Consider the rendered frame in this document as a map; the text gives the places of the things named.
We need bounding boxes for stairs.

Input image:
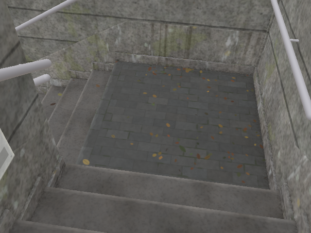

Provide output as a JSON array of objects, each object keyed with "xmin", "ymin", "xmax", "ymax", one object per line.
[
  {"xmin": 10, "ymin": 163, "xmax": 298, "ymax": 233},
  {"xmin": 38, "ymin": 70, "xmax": 111, "ymax": 164}
]

